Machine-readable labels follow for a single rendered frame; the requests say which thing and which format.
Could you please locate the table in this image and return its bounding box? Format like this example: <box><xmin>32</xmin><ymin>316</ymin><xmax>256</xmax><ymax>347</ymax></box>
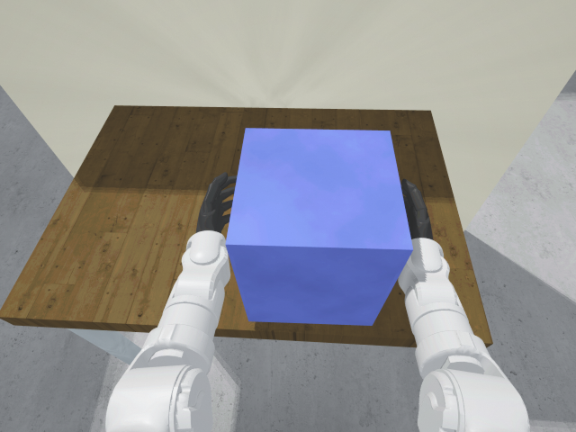
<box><xmin>0</xmin><ymin>105</ymin><xmax>493</xmax><ymax>365</ymax></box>

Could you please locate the robot left forearm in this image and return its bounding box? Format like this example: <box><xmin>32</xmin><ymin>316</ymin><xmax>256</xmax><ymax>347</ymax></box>
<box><xmin>105</xmin><ymin>230</ymin><xmax>230</xmax><ymax>432</ymax></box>

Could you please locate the left robot upper arm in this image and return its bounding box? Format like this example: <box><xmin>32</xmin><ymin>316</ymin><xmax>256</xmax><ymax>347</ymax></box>
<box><xmin>107</xmin><ymin>364</ymin><xmax>213</xmax><ymax>432</ymax></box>

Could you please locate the robot left hand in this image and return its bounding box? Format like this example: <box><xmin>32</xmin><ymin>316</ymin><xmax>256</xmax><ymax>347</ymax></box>
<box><xmin>196</xmin><ymin>172</ymin><xmax>237</xmax><ymax>233</ymax></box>

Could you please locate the robot right hand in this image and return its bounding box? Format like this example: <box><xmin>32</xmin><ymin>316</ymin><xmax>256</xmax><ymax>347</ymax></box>
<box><xmin>400</xmin><ymin>179</ymin><xmax>433</xmax><ymax>240</ymax></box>

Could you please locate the right robot upper arm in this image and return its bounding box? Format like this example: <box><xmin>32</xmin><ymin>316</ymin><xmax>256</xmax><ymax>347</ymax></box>
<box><xmin>418</xmin><ymin>368</ymin><xmax>528</xmax><ymax>432</ymax></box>

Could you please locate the robot right forearm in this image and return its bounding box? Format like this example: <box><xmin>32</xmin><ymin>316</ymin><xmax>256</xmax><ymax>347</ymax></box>
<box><xmin>398</xmin><ymin>238</ymin><xmax>530</xmax><ymax>432</ymax></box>

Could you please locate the carton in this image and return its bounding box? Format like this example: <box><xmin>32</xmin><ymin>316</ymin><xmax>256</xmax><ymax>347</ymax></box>
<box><xmin>225</xmin><ymin>128</ymin><xmax>413</xmax><ymax>326</ymax></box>

